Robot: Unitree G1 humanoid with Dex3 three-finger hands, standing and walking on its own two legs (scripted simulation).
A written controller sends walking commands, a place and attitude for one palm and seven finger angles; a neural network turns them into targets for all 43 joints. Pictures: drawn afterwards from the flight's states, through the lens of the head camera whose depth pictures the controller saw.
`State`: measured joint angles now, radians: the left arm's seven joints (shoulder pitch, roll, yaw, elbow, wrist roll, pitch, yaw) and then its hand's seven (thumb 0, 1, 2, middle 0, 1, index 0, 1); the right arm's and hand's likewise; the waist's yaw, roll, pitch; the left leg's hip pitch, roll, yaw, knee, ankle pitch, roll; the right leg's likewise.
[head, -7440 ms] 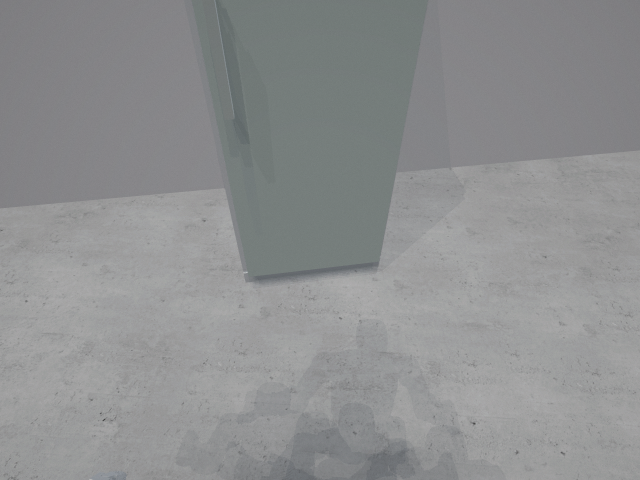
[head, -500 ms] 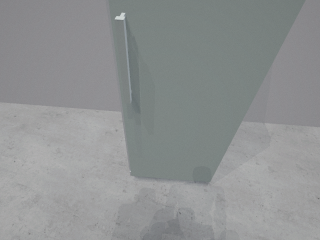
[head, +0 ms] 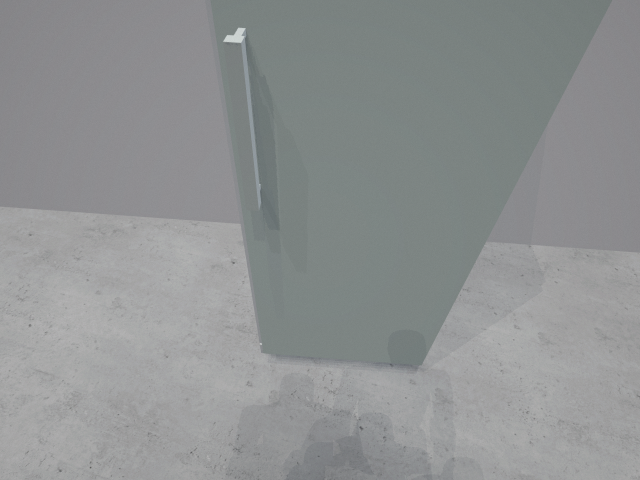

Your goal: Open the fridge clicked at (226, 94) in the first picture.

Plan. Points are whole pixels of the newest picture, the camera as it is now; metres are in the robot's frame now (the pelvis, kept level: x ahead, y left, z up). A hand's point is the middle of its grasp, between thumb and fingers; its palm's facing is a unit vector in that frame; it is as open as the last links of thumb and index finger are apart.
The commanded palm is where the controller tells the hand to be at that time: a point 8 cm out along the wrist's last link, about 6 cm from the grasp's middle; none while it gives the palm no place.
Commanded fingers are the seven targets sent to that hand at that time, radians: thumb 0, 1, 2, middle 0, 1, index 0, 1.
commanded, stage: look again from close up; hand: left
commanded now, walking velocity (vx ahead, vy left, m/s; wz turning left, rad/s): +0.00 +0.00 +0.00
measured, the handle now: (248, 130) +0.58 +0.16 +0.14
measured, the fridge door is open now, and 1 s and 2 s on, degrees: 0 0 0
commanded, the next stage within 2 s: shuffle to correct the standing spot in 1.14 s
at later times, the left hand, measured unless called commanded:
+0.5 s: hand out of the picture -0.02 +0.15 -0.18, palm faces +0.07 -0.99 -0.14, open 7.4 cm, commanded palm none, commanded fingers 0.00 0.90 0.90 -0.20 -0.30 -0.20 -0.30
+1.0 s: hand out of the picture +0.00 +0.15 -0.18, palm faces +0.07 -0.99 -0.15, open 7.4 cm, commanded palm none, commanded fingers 0.00 0.90 0.90 -0.20 -0.30 -0.20 -0.30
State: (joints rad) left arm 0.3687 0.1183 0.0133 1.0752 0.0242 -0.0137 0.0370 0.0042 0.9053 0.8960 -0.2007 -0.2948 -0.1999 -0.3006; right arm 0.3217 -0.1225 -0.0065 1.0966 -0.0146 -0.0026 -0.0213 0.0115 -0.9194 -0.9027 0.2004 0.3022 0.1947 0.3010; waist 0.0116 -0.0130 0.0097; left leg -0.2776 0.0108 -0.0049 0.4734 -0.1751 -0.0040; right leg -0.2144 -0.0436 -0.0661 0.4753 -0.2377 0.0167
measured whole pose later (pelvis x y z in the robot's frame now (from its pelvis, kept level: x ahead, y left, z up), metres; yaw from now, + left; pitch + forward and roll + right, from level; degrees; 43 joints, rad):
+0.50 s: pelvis +0.01 +0.00 +0.00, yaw +0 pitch -1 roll +0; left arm 0.36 0.12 0.01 1.08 0.02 -0.01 0.04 0.00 0.91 0.90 -0.20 -0.29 -0.20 -0.30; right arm 0.32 -0.12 0.00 1.11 -0.01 0.00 -0.02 0.01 -0.92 -0.90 0.20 0.30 0.19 0.30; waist 0.01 -0.02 0.02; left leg -0.27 0.01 -0.01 0.47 -0.19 -0.01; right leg -0.20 -0.04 -0.07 0.47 -0.25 0.01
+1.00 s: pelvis +0.02 +0.00 +0.00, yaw +0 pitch -1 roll +0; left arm 0.35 0.12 0.01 1.09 0.02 -0.02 0.04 0.00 0.91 0.90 -0.20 -0.29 -0.20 -0.30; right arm 0.31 -0.12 0.00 1.12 -0.01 -0.01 -0.03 0.01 -0.92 -0.90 0.20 0.30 0.19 0.30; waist 0.02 -0.02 0.02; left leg -0.25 0.01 -0.01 0.47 -0.20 -0.01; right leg -0.18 -0.04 -0.07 0.46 -0.26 0.01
